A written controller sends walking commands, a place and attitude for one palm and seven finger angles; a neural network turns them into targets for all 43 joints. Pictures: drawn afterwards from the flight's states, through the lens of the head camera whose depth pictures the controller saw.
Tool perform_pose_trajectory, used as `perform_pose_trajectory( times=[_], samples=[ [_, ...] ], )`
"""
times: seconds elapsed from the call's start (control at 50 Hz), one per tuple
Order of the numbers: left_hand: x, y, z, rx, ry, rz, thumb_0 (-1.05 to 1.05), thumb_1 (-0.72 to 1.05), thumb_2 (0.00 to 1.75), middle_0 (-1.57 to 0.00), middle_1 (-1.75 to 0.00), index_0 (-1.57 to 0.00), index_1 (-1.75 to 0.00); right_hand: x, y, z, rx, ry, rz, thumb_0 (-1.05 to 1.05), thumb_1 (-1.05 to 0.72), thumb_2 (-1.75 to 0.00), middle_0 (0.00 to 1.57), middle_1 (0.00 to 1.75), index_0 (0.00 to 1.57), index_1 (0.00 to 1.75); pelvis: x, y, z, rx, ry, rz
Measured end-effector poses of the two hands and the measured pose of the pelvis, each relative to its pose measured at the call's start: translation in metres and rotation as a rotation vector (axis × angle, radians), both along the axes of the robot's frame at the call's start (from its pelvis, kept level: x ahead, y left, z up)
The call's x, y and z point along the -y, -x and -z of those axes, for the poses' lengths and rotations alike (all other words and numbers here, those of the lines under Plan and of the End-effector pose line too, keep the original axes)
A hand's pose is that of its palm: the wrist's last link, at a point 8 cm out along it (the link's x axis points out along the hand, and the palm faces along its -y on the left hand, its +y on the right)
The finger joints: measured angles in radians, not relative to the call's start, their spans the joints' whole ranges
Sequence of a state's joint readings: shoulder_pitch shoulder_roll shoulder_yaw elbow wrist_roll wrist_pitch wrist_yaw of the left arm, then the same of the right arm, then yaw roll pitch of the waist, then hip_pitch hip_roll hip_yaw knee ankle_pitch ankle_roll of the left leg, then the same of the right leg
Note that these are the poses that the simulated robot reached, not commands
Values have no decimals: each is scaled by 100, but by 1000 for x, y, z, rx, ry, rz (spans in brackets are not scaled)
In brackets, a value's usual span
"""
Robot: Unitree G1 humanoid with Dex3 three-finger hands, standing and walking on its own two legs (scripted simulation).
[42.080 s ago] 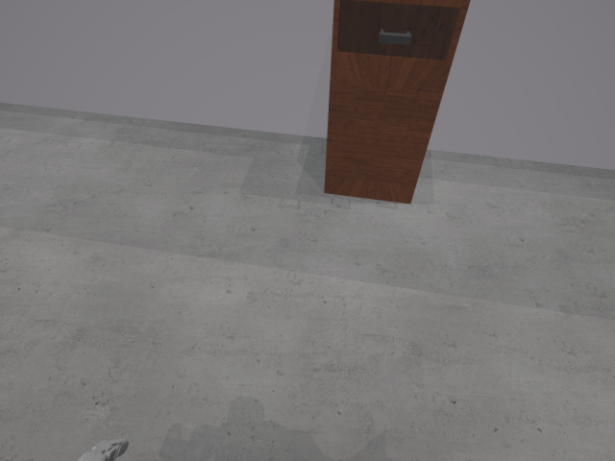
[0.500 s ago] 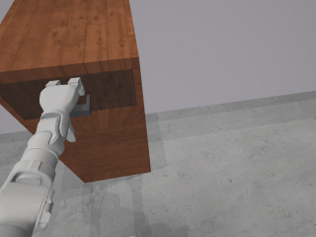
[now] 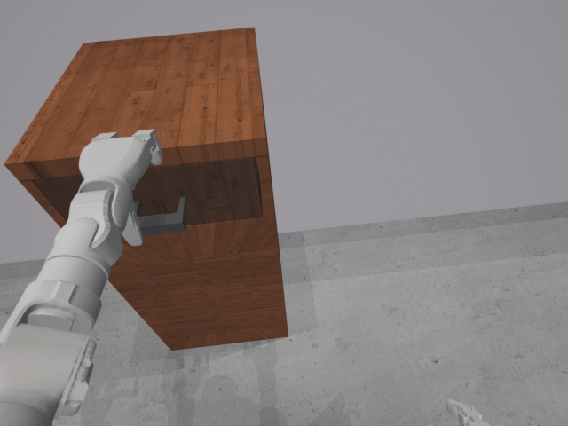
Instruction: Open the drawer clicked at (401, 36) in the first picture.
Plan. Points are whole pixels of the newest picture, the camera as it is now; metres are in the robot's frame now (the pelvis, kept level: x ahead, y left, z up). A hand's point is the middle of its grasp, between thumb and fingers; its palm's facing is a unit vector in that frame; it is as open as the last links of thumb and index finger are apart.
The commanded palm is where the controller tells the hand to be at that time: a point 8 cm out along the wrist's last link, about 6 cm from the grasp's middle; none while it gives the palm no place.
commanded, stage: lift the hand off the handle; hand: left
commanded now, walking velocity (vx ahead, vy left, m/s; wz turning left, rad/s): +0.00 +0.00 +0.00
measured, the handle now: (158, 214) +0.47 +0.26 +0.00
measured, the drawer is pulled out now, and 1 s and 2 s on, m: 0.00 0.00 0.00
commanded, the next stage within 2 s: draw the hand back to the body in 0.28 s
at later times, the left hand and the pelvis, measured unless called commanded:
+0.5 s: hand (132, 181) +0.42 +0.24 +0.13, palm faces -0.02 -0.03 -1.00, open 13.8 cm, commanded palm +0.38 +0.26 +0.21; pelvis +0.01 +0.00 +0.00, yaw -1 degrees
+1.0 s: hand (85, 252) +0.30 +0.26 +0.13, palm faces +0.03 -0.05 -1.00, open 13.8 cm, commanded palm +0.26 +0.27 +0.20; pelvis -0.01 +0.00 +0.01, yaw +1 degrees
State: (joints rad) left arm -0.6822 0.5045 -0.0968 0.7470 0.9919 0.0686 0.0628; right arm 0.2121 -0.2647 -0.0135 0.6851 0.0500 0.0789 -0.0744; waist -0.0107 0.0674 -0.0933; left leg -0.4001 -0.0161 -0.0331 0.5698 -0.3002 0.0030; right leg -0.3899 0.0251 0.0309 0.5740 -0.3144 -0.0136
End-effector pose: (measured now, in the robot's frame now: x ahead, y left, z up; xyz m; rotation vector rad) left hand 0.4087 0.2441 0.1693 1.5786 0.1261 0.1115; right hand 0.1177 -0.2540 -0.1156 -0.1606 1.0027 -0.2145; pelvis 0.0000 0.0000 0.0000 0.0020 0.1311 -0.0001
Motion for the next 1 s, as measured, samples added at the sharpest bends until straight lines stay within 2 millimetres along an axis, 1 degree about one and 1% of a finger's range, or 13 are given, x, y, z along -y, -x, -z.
perform_pose_trajectory(
  times=[0.12, 0.24, 0.28, 0.32, 0.38, 0.46, 0.54, 0.62, 0.7, 0.74, 0.8, 0.9, 1.0],
  samples=[
    [-4, 1, -15, -3, 4, 14, 0, -49, 30, -36, -122, -37, -122, 6, -3, -3, -3, 11, -2, 1, -91, -89, 20, 30, 21, 30, 4, -1, -2, 10, -1, 0],
    [-3, -2, -37, 36, -10, 29, 0, -49, 30, -34, -121, -34, -121, 9, 1, -2, -27, 13, -2, 1, -91, -89, 20, 30, 20, 30, 4, -2, -3, 16, 1, -5],
    [-4, -5, -40, 30, -6, 20, 0, -49, 30, -33, -121, -33, -121, 8, 3, -1, -36, 8, -1, 1, -91, -89, 20, 30, 20, 30, 3, -3, -3, 16, 1, -4],
    [-5, -6, -39, 11, -1, 8, 0, -49, 30, -32, -121, -33, -120, 8, 4, 0, -43, 2, 1, 1, -91, -89, 20, 30, 20, 30, 3, -3, -4, 14, 0, -1],
    [-3, -7, -32, -25, 4, 11, 0, -49, 30, -32, -120, -32, -120, 6, 7, 0, -48, -6, 6, 1, -91, -89, 20, 30, 20, 30, 2, -3, -4, 12, -1, 4],
    [3, -1, -21, -34, 28, 62, 0, -48, 30, -32, -120, -32, -120, 3, 9, -1, -49, -10, 12, 1, -91, -89, 20, 30, 20, 30, 0, -4, -5, 12, -1, 13],
    [5, 15, -18, 23, 51, 108, 0, -48, 30, -32, -120, -32, -120, 0, 4, -2, -31, -20, 13, 1, -91, -89, 20, 30, 20, 30, -3, -6, -5, 18, 0, 23],
    [-2, 38, -21, 95, 50, 83, 0, -48, 30, -32, -120, -32, -120, -7, -8, -4, -1, -39, -13, 1, -91, -89, 20, 30, 20, 30, -5, -6, -5, 30, 0, 22],
    [-16, 61, -26, 129, 38, 6, 0, -48, 30, -32, -120, -32, -120, -16, -28, -8, 43, -57, -59, 1, -91, -89, 20, 30, 20, 30, -7, -4, -6, 48, -1, 13],
    [-22, 72, -28, 124, 32, -34, 0, -48, 30, -32, -120, -32, -120, -22, -40, -12, 72, -63, -83, 1, -91, -89, 20, 30, 20, 30, -7, -3, -7, 60, -1, 6],
    [-26, 88, -27, 94, 35, -68, 0, -49, 30, -32, -120, -32, -120, -31, -59, -20, 124, -67, -123, 1, -91, -89, 20, 30, 20, 30, -7, 0, -8, 79, -3, -7],
    [-21, 110, -21, 34, 46, -43, 0, -49, 30, -32, -120, -32, -120, -44, -85, -36, 211, -63, -180, 1, -91, -89, 20, 30, 20, 30, -5, 4, -9, 109, -5, -19],
    [-11, 133, -19, 42, 60, 28, 0, -49, 30, -32, -120, -32, -120, -52, -97, -48, 268, -63, -220, 1, -91, -89, 20, 30, 20, 30, -2, 8, -9, 129, -4, -20]
  ],
)
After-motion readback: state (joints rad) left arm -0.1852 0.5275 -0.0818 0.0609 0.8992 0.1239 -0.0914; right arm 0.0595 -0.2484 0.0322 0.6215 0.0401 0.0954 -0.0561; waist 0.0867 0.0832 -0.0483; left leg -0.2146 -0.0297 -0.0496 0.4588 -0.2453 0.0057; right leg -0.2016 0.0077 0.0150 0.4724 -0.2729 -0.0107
